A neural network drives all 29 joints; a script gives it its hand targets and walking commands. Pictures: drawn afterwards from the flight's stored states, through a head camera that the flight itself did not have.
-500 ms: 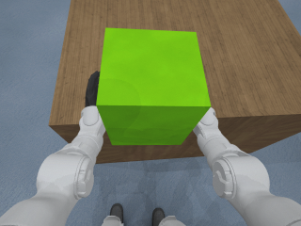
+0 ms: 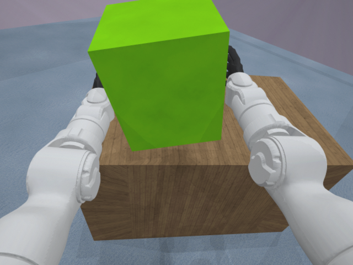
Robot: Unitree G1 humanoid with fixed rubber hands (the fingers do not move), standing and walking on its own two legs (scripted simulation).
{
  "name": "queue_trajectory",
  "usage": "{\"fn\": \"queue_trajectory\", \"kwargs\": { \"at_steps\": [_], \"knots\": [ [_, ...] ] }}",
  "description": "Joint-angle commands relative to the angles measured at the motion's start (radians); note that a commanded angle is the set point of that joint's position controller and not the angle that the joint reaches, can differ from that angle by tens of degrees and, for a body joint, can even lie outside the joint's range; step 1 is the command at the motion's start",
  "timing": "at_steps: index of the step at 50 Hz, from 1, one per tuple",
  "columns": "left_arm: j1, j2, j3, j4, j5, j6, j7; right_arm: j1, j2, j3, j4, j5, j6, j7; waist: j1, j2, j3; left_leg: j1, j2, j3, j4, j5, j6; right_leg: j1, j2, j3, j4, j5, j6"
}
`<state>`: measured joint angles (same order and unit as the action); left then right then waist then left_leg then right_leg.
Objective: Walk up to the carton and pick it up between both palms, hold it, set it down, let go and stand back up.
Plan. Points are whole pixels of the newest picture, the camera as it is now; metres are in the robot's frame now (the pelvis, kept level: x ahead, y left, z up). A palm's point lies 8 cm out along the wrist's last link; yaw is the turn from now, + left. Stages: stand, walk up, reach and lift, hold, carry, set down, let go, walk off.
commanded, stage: reach and lift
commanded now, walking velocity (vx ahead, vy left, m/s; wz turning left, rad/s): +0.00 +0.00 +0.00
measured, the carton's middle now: (166, 75) +0.45 +0.00 +0.24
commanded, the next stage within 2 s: none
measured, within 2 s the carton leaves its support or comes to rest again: neither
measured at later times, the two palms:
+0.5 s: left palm (89, 108) +0.43 +0.17 +0.16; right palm (218, 100) +0.42 -0.13 +0.20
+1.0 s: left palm (77, 104) +0.41 +0.19 +0.19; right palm (216, 106) +0.39 -0.11 +0.20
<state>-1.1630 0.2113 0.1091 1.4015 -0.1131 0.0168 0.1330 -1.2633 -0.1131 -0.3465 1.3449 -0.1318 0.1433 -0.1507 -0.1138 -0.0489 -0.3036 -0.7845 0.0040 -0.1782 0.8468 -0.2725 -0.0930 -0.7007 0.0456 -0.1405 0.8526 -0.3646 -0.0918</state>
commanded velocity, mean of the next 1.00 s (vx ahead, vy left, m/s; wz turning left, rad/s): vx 0.00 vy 0.00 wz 0.00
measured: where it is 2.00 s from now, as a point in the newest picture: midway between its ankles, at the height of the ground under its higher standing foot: outside the picture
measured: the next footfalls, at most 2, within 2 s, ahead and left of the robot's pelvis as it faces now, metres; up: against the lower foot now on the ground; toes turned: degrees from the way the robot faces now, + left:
none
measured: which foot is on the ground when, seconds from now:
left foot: down 0.00-1.00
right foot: down 0.00-1.00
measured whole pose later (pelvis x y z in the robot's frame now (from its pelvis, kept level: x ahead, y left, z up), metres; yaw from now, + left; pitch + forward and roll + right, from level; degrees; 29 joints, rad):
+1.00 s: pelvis +0.03 +0.05 +0.06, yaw -3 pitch +0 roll -2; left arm -0.54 0.01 0.17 0.49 0.17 0.34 0.12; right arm -0.60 -0.03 -0.09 0.72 0.05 0.12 -0.14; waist -0.04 -0.04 -0.11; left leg -0.23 0.01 -0.06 0.32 -0.09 0.00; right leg -0.10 0.02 -0.04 0.20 -0.09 0.00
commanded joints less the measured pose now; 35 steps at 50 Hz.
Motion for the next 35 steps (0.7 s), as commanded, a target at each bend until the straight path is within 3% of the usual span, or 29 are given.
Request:
{"fn": "queue_trajectory", "kwargs": {
  "at_steps": [1,3,4,5,7,8,10,13,14,18,20,21,22,23,27,32,35],
  "knots": [
    [-0.917,-0.535,0.142,-0.366,0.156,-0.002,-0.194,-0.626,0.627,-0.059,-0.133,-0.071,0.060,0.173,0.046,0.196,-0.245,0.125,-0.075,0.159,-0.294,-0.083,0.060,0.509,-0.054,0.123,-0.343,0.049,0.105],
    [-0.805,-0.477,0.234,-0.335,0.243,0.031,-0.219,-0.606,0.574,-0.088,-0.178,-0.094,0.088,0.191,0.037,0.200,-0.185,0.199,-0.079,0.153,-0.356,0.003,0.067,0.615,-0.067,0.111,-0.368,0.215,0.119],
    [-0.744,-0.463,0.268,-0.336,0.277,0.052,-0.228,-0.578,0.569,-0.084,-0.193,-0.100,0.101,0.200,0.043,0.149,-0.154,0.226,-0.081,0.150,-0.371,0.052,0.071,0.636,-0.063,0.113,-0.383,0.264,0.130],
    [-0.678,-0.432,0.299,-0.337,0.310,0.068,-0.237,-0.532,0.542,-0.094,-0.206,-0.111,0.110,0.207,0.044,0.156,-0.135,0.268,-0.081,0.143,-0.397,0.092,0.074,0.679,-0.060,0.099,-0.389,0.336,0.139],
    [-0.566,-0.422,0.327,-0.374,0.346,0.098,-0.249,-0.461,0.515,-0.096,-0.243,-0.126,0.130,0.213,0.046,0.135,-0.132,0.318,-0.076,0.146,-0.448,0.132,0.084,0.739,-0.059,0.090,-0.434,0.368,0.147],
    [-0.545,-0.428,0.324,-0.404,0.349,0.115,-0.258,-0.437,0.493,-0.097,-0.268,-0.129,0.137,0.215,0.036,0.140,-0.136,0.341,-0.076,0.141,-0.473,0.152,0.080,0.767,-0.053,0.080,-0.454,0.403,0.136],
    [-0.504,-0.428,0.307,-0.489,0.345,0.141,-0.266,-0.389,0.487,-0.062,-0.339,-0.132,0.138,0.215,0.028,0.096,-0.152,0.445,-0.067,0.136,-0.499,0.191,0.089,0.747,-0.036,0.066,-0.490,0.429,0.144],
    [-0.490,-0.455,0.250,-0.618,0.329,0.144,-0.286,-0.344,0.489,-0.008,-0.452,-0.147,0.119,0.208,-0.016,0.040,-0.233,0.562,-0.062,0.133,-0.538,0.268,0.089,0.784,-0.020,0.045,-0.541,0.521,0.145],
    [-0.491,-0.465,0.224,-0.669,0.324,0.139,-0.290,-0.332,0.485,-0.005,-0.498,-0.150,0.100,0.206,-0.020,0.061,-0.263,0.580,-0.060,0.135,-0.535,0.250,0.094,0.772,-0.024,0.048,-0.550,0.502,0.141],
    [-0.499,-0.508,0.139,-0.726,0.284,0.093,-0.294,-0.300,0.546,0.041,-0.619,-0.187,0.026,0.180,-0.051,0.025,-0.361,0.593,-0.061,0.147,-0.579,0.256,0.109,0.870,-0.020,0.040,-0.574,0.605,0.158],
    [-0.547,-0.550,0.084,-0.786,0.281,0.052,-0.287,-0.282,0.599,0.074,-0.643,-0.193,-0.016,0.170,-0.050,0.042,-0.399,0.595,-0.065,0.154,-0.579,0.261,0.107,0.854,-0.009,0.033,-0.565,0.637,0.155],
    [-0.539,-0.547,0.056,-0.807,0.287,0.032,-0.281,-0.253,0.612,0.096,-0.670,-0.193,-0.042,0.164,-0.039,0.091,-0.455,0.601,-0.065,0.153,-0.581,0.271,0.108,0.854,-0.015,0.037,-0.558,0.637,0.147],
    [-0.545,-0.571,0.042,-0.797,0.284,0.017,-0.272,-0.277,0.642,0.131,-0.691,-0.184,-0.063,0.166,-0.031,0.086,-0.473,0.622,-0.060,0.153,-0.586,0.286,0.103,0.849,-0.010,0.033,-0.566,0.655,0.147],
    [-0.535,-0.591,0.027,-0.803,0.296,0.007,-0.263,-0.263,0.660,0.133,-0.676,-0.183,-0.078,0.167,-0.012,0.134,-0.490,0.615,-0.060,0.165,-0.581,0.292,0.103,0.853,-0.014,0.039,-0.564,0.647,0.141],
    [-0.491,-0.651,-0.050,-0.820,0.300,-0.012,-0.230,-0.203,0.685,0.213,-0.657,-0.164,-0.128,0.169,0.029,0.163,-0.514,0.641,-0.055,0.158,-0.580,0.330,0.096,0.791,-0.012,0.041,-0.551,0.647,0.125],
    [-0.341,-0.706,-0.079,-0.763,0.315,0.031,-0.206,-0.145,0.684,0.323,-0.658,-0.074,-0.147,0.178,0.091,0.152,-0.471,0.671,-0.035,0.157,-0.552,0.375,0.107,0.755,-0.001,0.062,-0.560,0.614,0.123],
    [-0.247,-0.723,-0.087,-0.772,0.302,0.069,-0.202,-0.106,0.659,0.396,-0.703,-0.008,-0.144,0.179,0.111,0.067,-0.425,0.689,-0.028,0.155,-0.558,0.392,0.114,0.749,0.008,0.061,-0.587,0.613,0.124]
  ]
}}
